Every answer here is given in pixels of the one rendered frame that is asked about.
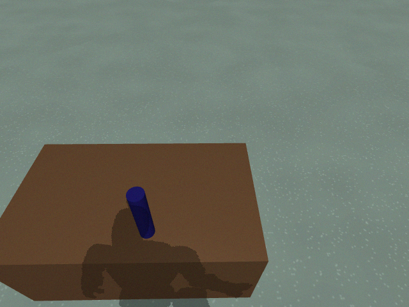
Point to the can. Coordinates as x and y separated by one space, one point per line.
141 212

